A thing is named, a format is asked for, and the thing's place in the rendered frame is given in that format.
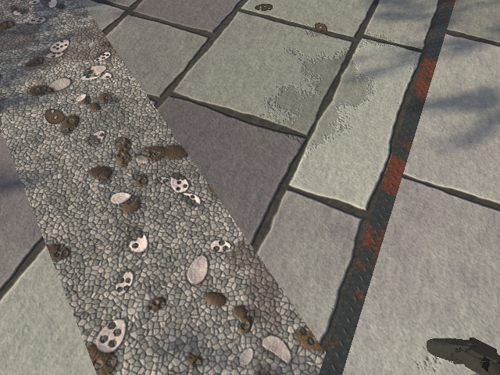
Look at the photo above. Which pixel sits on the robot right hand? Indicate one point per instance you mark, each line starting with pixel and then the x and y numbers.
pixel 474 354

